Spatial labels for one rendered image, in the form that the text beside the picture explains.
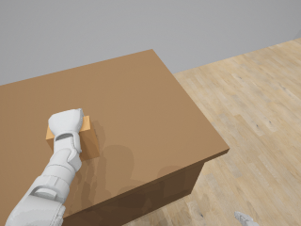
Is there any table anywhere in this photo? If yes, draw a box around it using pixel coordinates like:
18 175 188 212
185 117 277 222
0 49 230 226

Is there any right robot hand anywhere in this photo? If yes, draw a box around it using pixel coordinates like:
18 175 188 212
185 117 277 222
234 211 260 226

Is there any robot left upper arm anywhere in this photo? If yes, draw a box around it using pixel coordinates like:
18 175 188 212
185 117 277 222
9 195 66 226

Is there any sponge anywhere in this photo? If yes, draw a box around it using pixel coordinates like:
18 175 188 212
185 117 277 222
46 116 100 161

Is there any left robot forearm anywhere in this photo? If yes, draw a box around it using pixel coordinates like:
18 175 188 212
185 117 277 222
5 130 82 226

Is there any left robot hand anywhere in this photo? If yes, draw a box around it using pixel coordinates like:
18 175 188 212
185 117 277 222
48 108 85 153

